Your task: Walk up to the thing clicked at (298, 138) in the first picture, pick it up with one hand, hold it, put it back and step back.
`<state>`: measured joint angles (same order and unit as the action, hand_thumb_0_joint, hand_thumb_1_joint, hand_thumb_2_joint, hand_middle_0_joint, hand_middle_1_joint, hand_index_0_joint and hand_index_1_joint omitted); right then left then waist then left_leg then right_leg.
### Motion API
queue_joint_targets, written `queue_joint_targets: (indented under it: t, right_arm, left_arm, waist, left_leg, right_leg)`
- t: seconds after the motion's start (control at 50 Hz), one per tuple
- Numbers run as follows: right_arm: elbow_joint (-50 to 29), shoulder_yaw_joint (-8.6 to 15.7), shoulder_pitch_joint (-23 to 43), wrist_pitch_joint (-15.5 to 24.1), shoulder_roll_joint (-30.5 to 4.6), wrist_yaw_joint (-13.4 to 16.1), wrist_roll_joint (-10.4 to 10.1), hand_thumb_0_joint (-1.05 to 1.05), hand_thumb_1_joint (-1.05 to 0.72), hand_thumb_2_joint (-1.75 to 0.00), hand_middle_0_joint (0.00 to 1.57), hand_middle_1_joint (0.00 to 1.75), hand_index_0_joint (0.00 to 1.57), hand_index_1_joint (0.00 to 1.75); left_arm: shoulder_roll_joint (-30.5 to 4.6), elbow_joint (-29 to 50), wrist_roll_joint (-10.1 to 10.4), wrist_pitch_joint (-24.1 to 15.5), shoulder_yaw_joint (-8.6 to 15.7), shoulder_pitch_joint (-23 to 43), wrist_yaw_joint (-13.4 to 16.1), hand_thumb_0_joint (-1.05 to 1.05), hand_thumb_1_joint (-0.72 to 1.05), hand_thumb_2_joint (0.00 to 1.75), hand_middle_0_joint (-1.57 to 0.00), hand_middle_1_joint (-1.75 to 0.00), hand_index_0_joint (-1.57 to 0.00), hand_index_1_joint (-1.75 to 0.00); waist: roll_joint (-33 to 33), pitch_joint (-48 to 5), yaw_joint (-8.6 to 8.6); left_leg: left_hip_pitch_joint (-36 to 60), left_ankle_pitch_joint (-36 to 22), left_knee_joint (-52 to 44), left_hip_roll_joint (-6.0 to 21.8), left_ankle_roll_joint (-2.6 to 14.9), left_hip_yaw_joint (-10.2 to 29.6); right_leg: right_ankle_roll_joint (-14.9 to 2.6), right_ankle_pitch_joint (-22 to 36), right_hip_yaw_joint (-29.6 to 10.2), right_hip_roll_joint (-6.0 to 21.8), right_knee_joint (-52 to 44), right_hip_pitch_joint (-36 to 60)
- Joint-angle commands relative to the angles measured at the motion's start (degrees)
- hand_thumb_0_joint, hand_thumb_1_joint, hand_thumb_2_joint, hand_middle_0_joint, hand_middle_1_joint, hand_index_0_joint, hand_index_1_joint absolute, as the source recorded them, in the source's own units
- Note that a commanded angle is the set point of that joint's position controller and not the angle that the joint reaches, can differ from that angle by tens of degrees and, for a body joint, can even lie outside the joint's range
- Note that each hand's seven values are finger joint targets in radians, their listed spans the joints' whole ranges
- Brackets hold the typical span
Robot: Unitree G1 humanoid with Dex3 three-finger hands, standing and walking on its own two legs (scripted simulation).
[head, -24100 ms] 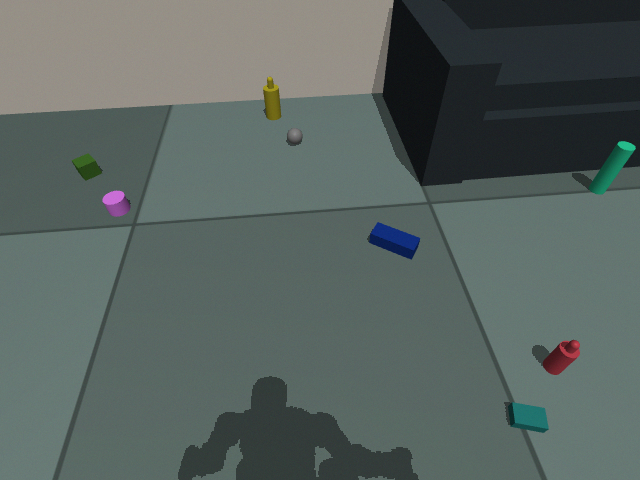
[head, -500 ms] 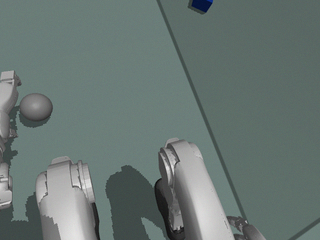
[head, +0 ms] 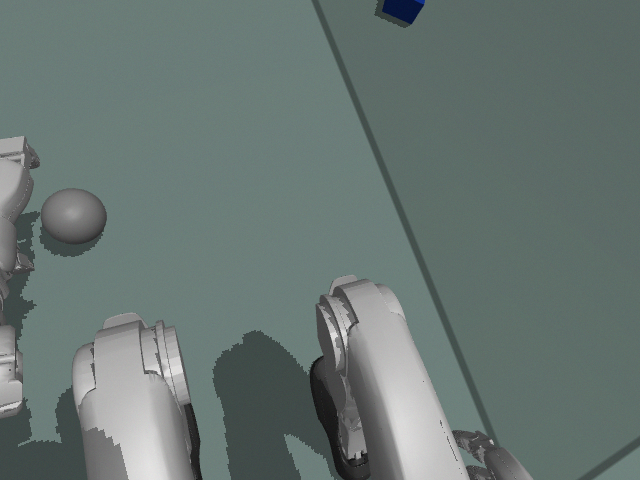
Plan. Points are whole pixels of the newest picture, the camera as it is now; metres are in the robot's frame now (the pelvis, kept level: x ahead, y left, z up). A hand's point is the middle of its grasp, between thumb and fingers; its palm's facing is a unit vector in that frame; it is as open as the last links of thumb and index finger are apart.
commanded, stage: rise first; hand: left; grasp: from above
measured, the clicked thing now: (74, 216) +0.49 +0.28 -0.28
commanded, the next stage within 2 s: approach in 0.06 s
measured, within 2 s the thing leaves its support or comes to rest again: neither
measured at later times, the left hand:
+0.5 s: hand (54, 197) +0.48 +0.27 -0.16, palm faces -0.42 -0.07 -0.91, open 13.8 cm
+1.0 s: hand (42, 212) +0.46 +0.29 -0.18, palm faces -0.49 -0.08 -0.87, open 13.5 cm
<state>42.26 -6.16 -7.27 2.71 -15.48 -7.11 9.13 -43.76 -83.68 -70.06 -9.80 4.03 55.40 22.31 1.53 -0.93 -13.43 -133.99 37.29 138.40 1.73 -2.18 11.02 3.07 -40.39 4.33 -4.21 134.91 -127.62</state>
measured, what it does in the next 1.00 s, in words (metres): stands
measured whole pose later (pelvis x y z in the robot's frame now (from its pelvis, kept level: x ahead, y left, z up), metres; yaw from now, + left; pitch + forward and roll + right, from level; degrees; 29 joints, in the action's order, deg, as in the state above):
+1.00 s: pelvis +0.00 +0.00 +0.00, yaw +0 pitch +32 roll -8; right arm 41.5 -8.2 -9.2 3.3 -15.4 -6.9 9.2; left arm -42.8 -86.4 -68.1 -9.3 0.4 59.4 20.3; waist 1.5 0.6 -15.0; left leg -134.3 37.2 138.7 1.7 -2.5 11.3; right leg 2.9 -40.1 4.5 -4.3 135.2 -128.1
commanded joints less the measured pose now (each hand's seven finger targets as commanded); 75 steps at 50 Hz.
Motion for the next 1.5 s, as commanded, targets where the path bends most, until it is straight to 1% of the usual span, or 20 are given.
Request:
queue_joint_targets:
  t: [0.0,0.12,0.14,0.18,0.28,0.32,0.42,0.52,0.6,0.7,0.78,0.84,1.02,1.06,1.14,1.16,1.22,1.28,1.32,1.48]
  right_arm:
    - [-0.5,4.48,-11.53,0.15,-13.76,0.71,-0.39,0.0,-0.9,-0.9,0.2,0.3,0.2,0.3]
    - [-0.53,4.52,-11.13,-0.09,-13.96,1.07,-0.83,0.0,-0.9,-0.9,0.2,0.3,0.2,0.3]
    - [-0.64,4.49,-11.21,-0.13,-13.78,1.11,-0.73,0.0,-0.91,-0.9,0.2,0.3,0.2,0.3]
    - [-0.41,4.75,-11.27,-0.11,-13.52,1.16,-0.98,0.0,-0.9,-0.9,0.2,0.3,0.2,0.3]
    - [0.64,4.8,-12.73,0.24,-13.78,1.31,-0.82,0.0,-0.9,-0.9,0.2,0.3,0.2,0.3]
    - [1.03,4.38,-13.26,0.37,-13.98,1.46,-0.62,0.0,-0.9,-0.9,0.2,0.3,0.2,0.3]
    - [0.53,3.23,-12.03,0.66,-14.36,1.49,0.1,0.0,-0.9,-0.9,0.2,0.3,0.2,0.3]
    - [-1.27,1.74,-11.46,1.02,-14.24,0.98,0.44,0.0,-0.9,-0.9,0.2,0.3,0.2,0.3]
    - [-2.67,1.66,-11.44,0.86,-14.1,0.8,-0.05,0.0,-0.9,-0.9,0.2,0.3,0.2,0.3]
    - [-2.0,2.13,-12.32,0.33,-13.4,0.77,-0.73,0.0,-0.9,-0.9,0.2,0.3,0.2,0.3]
    - [-0.9,2.7,-14.1,0.28,-13.43,0.85,-0.57,0.0,-0.9,-0.89,0.2,0.3,0.2,0.3]
    - [-0.34,2.87,-14.63,0.64,-14.12,1.08,-0.72,0.0,-0.9,-0.89,0.2,0.3,0.2,0.3]
    - [-0.71,2.18,-13.9,0.95,-14.61,0.87,0.54,0.0,-0.89,-0.9,0.2,0.3,0.2,0.3]
    - [-0.89,1.74,-13.7,1.29,-14.74,0.47,1.09,0.0,-0.9,-0.9,0.2,0.3,0.2,0.3]
    - [-1.11,0.92,-12.73,2.15,-15.43,0.12,1.88,0.0,-0.89,-0.9,0.2,0.3,0.2,0.3]
    - [-0.94,0.69,-12.54,2.46,-15.09,-0.16,2.26,0.0,-0.89,-0.9,0.2,0.3,0.2,0.3]
    - [-1.2,0.2,-12.18,3.44,-15.93,-0.68,2.86,0.0,-0.89,-0.9,0.2,0.3,0.2,0.3]
    - [-1.55,-0.22,-11.24,4.02,-16.53,-0.75,2.85,0.0,-0.89,-0.9,0.2,0.3,0.2,0.3]
    - [-1.32,-0.82,-11.29,4.54,-16.33,-1.35,3.44,0.0,-0.89,-0.9,0.2,0.3,0.2,0.3]
    - [-1.97,-1.95,-11.44,6.58,-17.63,-2.67,3.63,0.0,-0.89,-0.9,0.2,0.3,0.2,0.3]
  left_arm:
    - [-13.51,8.25,0.94,-0.19,0.86,16.59,1.23,0.0,-0.57,1.02,-0.07,-1.04,-0.06,-1.04]
    - [-14.3,8.15,0.73,-0.54,0.92,16.98,1.15,0.0,-0.57,1.0,-0.06,-1.06,-0.07,-1.05]
    - [-13.84,8.74,0.86,-0.69,1.06,17.04,1.36,0.0,-0.61,1.08,-0.08,-1.01,-0.04,-1.04]
    - [-11.81,9.05,0.98,-0.35,-0.16,17.41,1.43,0.0,-0.53,0.99,-0.07,-1.09,-0.08,-1.07]
    - [-5.17,8.44,1.5,0.02,-4.64,24.01,2.09,0.0,-0.51,0.96,-0.07,-1.09,-0.09,-1.07]
    - [-5.02,8.14,0.91,0.2,-5.51,27.77,2.65,0.0,-0.51,0.96,-0.07,-1.1,-0.09,-1.08]
    - [-6.53,-0.51,-0.78,2.9,-4.54,27.78,5.31,0.0,-0.5,1.0,-0.07,-1.11,-0.09,-1.09]
    - [-10.5,-2.07,-1.2,5.81,-1.34,25.95,6.71,0.0,-0.5,1.01,-0.08,-1.1,-0.09,-1.08]
    - [-13.8,1.18,0.78,7.49,1.16,23.44,6.05,0.0,-0.48,1.04,-0.1,-1.11,-0.11,-1.1]
    - [-13.39,3.75,3.57,6.98,0.63,21.71,2.1,0.0,-0.51,1.01,-0.08,-1.11,-0.09,-1.09]
    - [-8.96,5.47,4.71,4.37,-2.24,23.94,-0.94,0.0,-0.49,1.02,-0.08,-1.14,-0.1,-1.12]
    - [-8.37,5.46,3.91,1.75,-3.55,22.99,-1.87,0.0,-0.5,0.98,-0.07,-1.1,-0.1,-1.07]
    - [-10.4,4.09,-0.27,-0.62,-1.41,22.82,4.24,0.0,-0.46,1.06,-0.09,-1.11,-0.1,-1.1]
    - [-9.48,-0.64,-0.86,0.19,-1.93,23.43,5.79,0.0,-0.47,0.99,-0.07,-1.07,-0.09,-1.05]
    - [-13.24,-2.13,-1.69,0.75,-0.02,24.41,8.25,0.0,-0.49,1.02,-0.08,-1.06,-0.08,-1.06]
    - [-11.84,-3.95,-1.88,1.22,-0.62,23.05,8.64,0.0,-0.49,1.01,-0.08,-1.06,-0.08,-1.05]
    - [-11.9,-4.03,-1.29,1.49,-0.65,25.32,9.54,0.0,-0.46,1.04,-0.09,-1.09,-0.1,-1.08]
    - [-14.34,-4.31,-1.04,1.58,0.17,23.76,10.25,0.0,-0.48,1.02,-0.08,-1.07,-0.09,-1.06]
    - [-13.05,-6.52,-0.98,1.74,-0.98,24.32,10.34,0.0,-0.46,1.02,-0.09,-1.08,-0.1,-1.07]
    - [-16.84,-4.25,0.79,1.03,1.08,21.83,11.5,0.0,-0.47,1.01,-0.08,-1.06,-0.09,-1.05]
  waist:
    - [-16.93,-38.5,-0.37]
    - [-16.44,-38.74,0.07]
    - [-16.68,-39.1,0.05]
    - [-17.06,-39.64,-0.05]
    - [-17.53,-38.18,-4.04]
    - [-18.58,-39.33,-4.82]
    - [-20.14,-35.77,-4.42]
    - [-20.56,-39.02,-3.18]
    - [-19.34,-43.08,-1.64]
    - [-15.84,-41.29,-1.84]
    - [-13.14,-37.56,-4.74]
    - [-14.53,-37.03,-4.62]
    - [-20.35,-38.99,-3.57]
    - [-18.31,-34.93,-5.56]
    - [-20.33,-34.65,-4.9]
    - [-19.66,-34.17,-5.53]
    - [-19.82,-34.34,-7.1]
    - [-21.16,-35.69,-5.83]
    - [-19.96,-33.16,-7.71]
    - [-19.85,-34.3,-6.77]
  left_leg:
    - [28.36,-6.6,-12.95,-0.3,3.53,-7.47]
    - [28.9,-6.39,-13.25,-0.41,3.59,-7.42]
    - [28.6,-6.51,-13.41,-0.39,3.52,-7.42]
    - [30.3,-7.07,-13.9,-0.38,3.4,-7.4]
    - [30.91,-6.99,-13.99,-0.17,3.2,-6.65]
    - [31.73,-7.22,-13.9,-0.16,3.06,-6.47]
    - [30.77,-5.11,-14.69,-0.25,2.78,-6.58]
    - [29.87,-6.83,-14.06,-0.4,3.34,-7.3]
    - [27.64,-8.7,-13.01,-0.4,3.96,-8.23]
    - [24.11,-8.03,-11.7,-0.04,4.24,-7.92]
    - [22.84,-5.65,-11.24,-0.05,4.18,-7.04]
    - [25.45,-5.25,-11.68,-0.2,3.59,-6.34]
    - [31.02,-9.63,-11.67,-0.19,2.81,-6.39]
    - [28.47,-8.73,-10.84,0.01,3.12,-6.31]
    - [28.04,-7.5,-10.7,0.07,3.12,-6.14]
    - [28.33,-7.65,-10.29,0.15,3.11,-6.21]
    - [27.92,-7.56,-9.83,0.25,3.29,-6.0]
    - [28.79,-7.55,-9.5,0.49,3.15,-5.8]
    - [26.49,-6.63,-8.52,0.71,3.35,-5.5]
    - [26.29,-7.82,-7.68,0.99,3.45,-4.91]
  right_leg:
    - [-4.54,12.17,5.46,-0.78,-15.74,19.45]
    - [-4.64,11.94,5.53,-0.82,-16.0,18.58]
    - [-4.6,11.97,5.52,-0.81,-16.04,19.17]
    - [-4.78,12.64,5.65,-0.8,-16.01,18.3]
    - [-4.71,13.33,6.52,-0.74,-16.33,16.02]
    - [-4.81,13.69,6.57,-0.89,-16.17,15.98]
    - [-5.28,11.18,6.88,-0.91,-15.23,12.88]
    - [-5.15,12.94,6.37,-1.02,-14.47,15.81]
    - [-4.52,14.71,4.99,-1.15,-14.97,21.15]
    - [-4.3,13.42,3.63,-1.66,-15.72,23.86]
    - [-4.17,11.02,4.37,-1.49,-16.48,21.92]
    - [-4.56,10.57,5.92,-1.32,-15.63,19.67]
    - [-4.72,15.7,7.39,-1.23,-13.25,17.56]
    - [-4.45,15.38,7.62,-1.2,-13.34,15.97]
    - [-4.64,13.88,7.46,-1.2,-13.02,15.95]
    - [-4.56,14.08,7.27,-1.3,-12.84,16.61]
    - [-4.29,14.54,7.7,-1.42,-12.69,17.1]
    - [-4.46,14.37,8.0,-1.56,-12.27,17.19]
    - [-4.3,13.99,7.64,-1.99,-12.02,17.44]
    - [-4.05,15.2,8.68,-2.21,-11.72,19.75]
